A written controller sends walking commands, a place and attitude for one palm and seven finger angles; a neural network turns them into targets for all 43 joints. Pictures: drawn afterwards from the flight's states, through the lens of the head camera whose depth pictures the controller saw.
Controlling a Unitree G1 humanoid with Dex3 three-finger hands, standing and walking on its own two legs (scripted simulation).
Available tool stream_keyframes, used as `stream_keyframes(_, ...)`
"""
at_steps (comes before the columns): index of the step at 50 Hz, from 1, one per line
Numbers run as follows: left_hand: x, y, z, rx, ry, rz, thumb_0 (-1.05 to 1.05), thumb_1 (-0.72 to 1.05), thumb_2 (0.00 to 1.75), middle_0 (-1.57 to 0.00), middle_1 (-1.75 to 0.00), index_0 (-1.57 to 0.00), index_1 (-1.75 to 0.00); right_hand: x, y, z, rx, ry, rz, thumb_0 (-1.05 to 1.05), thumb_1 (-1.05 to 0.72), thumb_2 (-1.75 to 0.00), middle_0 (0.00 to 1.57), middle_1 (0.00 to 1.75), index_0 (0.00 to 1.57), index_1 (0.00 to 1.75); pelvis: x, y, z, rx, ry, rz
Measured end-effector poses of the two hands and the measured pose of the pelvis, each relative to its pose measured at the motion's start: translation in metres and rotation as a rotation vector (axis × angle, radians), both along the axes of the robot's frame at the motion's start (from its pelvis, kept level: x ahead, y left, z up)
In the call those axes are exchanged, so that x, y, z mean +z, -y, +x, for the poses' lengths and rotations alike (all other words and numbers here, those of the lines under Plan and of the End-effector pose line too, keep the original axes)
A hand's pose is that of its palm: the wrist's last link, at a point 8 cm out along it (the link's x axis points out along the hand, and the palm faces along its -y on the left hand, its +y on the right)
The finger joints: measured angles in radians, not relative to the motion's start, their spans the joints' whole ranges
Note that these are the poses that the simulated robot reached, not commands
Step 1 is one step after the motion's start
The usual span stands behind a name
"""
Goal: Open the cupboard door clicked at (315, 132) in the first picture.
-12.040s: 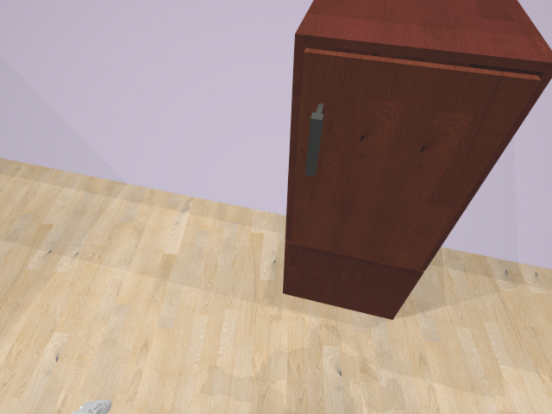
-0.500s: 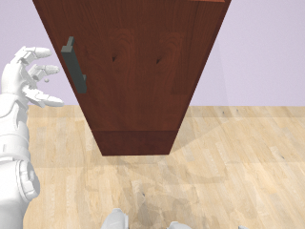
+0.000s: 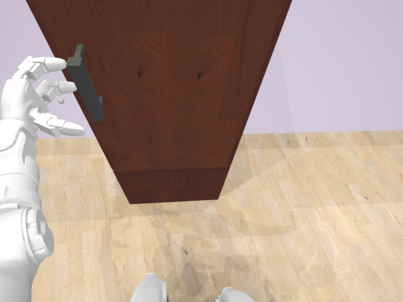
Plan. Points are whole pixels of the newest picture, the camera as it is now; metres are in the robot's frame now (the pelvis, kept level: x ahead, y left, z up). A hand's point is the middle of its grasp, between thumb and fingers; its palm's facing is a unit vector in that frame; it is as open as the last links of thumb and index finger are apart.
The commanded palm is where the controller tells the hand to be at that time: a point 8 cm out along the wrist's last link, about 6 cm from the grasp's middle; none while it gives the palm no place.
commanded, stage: slide the fingers in behind the handle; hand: left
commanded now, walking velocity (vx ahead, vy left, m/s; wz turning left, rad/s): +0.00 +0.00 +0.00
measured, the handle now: (89, 85) +0.52 +0.20 +0.10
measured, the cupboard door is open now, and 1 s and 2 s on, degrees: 0 0 0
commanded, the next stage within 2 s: close the thumb around the handle in 1.30 s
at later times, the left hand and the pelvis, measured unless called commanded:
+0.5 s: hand (78, 102) +0.47 +0.21 +0.11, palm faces +0.03 -1.00 +0.01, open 14.0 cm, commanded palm +0.44 +0.26 +0.10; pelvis +0.00 +0.00 +0.00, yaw +1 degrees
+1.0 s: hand (95, 103) +0.46 +0.18 +0.11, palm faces +0.03 -1.00 +0.00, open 14.0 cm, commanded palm +0.44 +0.23 +0.10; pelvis +0.00 -0.01 +0.00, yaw +1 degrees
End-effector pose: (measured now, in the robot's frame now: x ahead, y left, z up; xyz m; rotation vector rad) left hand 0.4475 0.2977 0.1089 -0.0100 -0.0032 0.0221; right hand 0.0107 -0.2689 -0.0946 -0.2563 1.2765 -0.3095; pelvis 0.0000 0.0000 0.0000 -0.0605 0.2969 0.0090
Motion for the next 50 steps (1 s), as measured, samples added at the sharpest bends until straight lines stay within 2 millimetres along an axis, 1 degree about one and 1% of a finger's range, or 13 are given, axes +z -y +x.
stream_keyframes(5, 0.001, 0.005, -0.001, 0.009, 0.010, -0.001, -0.01, -0.50, 0.30, -0.29, -1.21, -0.30, -1.20, -0.001, -0.003, 0.007, 0.004, 0.019, 0.013, 0.01, -0.90, -0.90, 0.20, 0.30, 0.20, 0.30, 0.001, -0.001, 0.002, -0.002, 0.006, 0.002)
stream_keyframes(17, 0.001, 0.020, -0.005, 0.002, 0.008, -0.007, -0.01, -0.50, 0.30, -0.30, -1.20, -0.30, -1.20, -0.001, -0.007, 0.036, 0.044, 0.089, 0.033, 0.01, -0.90, -0.90, 0.20, 0.30, 0.20, 0.30, 0.002, -0.001, 0.004, 0.007, 0.021, 0.005)
stream_keyframes(22, -0.001, 0.026, -0.004, 0.004, 0.008, 0.000, -0.01, -0.50, 0.30, -0.30, -1.20, -0.30, -1.20, -0.001, -0.006, 0.042, 0.054, 0.106, 0.033, 0.01, -0.90, -0.90, 0.20, 0.30, 0.20, 0.30, 0.002, 0.000, 0.003, 0.010, 0.021, 0.006)
stream_keyframes(27, -0.001, 0.033, -0.004, 0.004, 0.014, -0.004, -0.01, -0.50, 0.30, -0.30, -1.20, -0.30, -1.20, -0.002, -0.005, 0.041, 0.055, 0.100, 0.038, 0.01, -0.91, -0.90, 0.20, 0.30, 0.20, 0.30, 0.002, 0.002, 0.003, 0.010, 0.023, 0.008)
stream_keyframes(37, 0.001, 0.053, -0.004, 0.001, 0.016, -0.004, -0.01, -0.50, 0.30, -0.30, -1.20, -0.30, -1.20, -0.005, -0.003, 0.031, 0.040, 0.081, 0.056, 0.01, -0.91, -0.90, 0.20, 0.30, 0.20, 0.30, 0.003, 0.006, 0.004, 0.007, 0.031, 0.015)
stream_keyframes(50, 0.001, 0.062, -0.007, 0.008, 0.011, 0.007, -0.01, -0.50, 0.30, -0.30, -1.20, -0.30, -1.20, -0.007, 0.003, 0.026, 0.035, 0.085, 0.061, 0.01, -0.91, -0.90, 0.20, 0.30, 0.20, 0.30, 0.003, 0.011, 0.000, 0.009, 0.038, 0.020)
